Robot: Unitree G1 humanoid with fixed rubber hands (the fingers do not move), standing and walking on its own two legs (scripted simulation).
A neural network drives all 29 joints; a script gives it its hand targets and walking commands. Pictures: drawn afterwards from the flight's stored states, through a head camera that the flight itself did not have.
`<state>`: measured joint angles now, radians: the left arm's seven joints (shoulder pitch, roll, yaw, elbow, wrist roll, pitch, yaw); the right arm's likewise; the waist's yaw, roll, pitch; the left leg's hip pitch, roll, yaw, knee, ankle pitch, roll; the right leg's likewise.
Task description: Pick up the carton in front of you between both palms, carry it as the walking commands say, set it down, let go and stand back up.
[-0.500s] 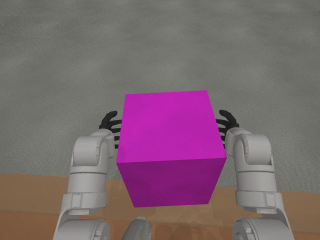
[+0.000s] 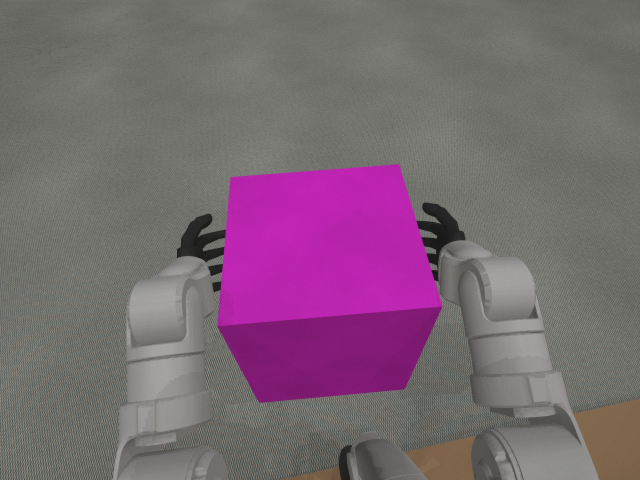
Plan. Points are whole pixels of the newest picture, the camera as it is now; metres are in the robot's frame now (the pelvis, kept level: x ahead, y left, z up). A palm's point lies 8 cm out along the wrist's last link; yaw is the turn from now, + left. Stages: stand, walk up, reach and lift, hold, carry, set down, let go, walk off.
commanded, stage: carry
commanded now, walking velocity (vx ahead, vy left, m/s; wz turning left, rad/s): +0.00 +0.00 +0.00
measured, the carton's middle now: (324, 291) +0.36 -0.04 +0.02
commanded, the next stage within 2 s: none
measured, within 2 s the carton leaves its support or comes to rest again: neither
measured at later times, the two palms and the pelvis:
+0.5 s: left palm (184, 164) +0.71 +0.17 -0.03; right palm (337, 149) +0.72 -0.13 -0.04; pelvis +0.36 -0.01 -0.14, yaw -1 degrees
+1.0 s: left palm (207, 125) +0.87 +0.14 -0.06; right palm (337, 111) +0.88 -0.16 -0.06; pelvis +0.52 -0.02 -0.17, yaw +1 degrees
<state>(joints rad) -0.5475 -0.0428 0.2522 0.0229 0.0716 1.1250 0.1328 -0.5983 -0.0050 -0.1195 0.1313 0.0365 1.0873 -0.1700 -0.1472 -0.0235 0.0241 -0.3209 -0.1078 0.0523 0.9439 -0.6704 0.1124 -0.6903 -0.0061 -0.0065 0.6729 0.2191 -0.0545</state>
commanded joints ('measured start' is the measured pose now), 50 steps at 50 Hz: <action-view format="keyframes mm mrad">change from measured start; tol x64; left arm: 1 -662 -911 -669 -99 -311 -39 -181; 50 -657 -971 -761 -54 -421 -10 -246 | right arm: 1 -712 1147 674 -177 471 -25 292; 50 -602 1029 619 -144 305 22 266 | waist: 1 114 158 -477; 50 144 11 -633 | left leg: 1 4 150 -101 34 605 30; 6 -643 54 -106 717 65 -94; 15 -531 144 -75 39 691 -76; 27 862 519 -338 -256 2138 184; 45 -87 117 -71 -271 347 -85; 50 227 179 -102 -321 899 -47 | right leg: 1 489 64 -91 -73 219 -29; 24 535 -6 42 417 -110 -45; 27 -116 74 48 910 -1043 85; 39 298 46 -33 -9 -456 52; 44 848 -267 246 -29 748 -171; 50 526 -129 105 -26 278 -62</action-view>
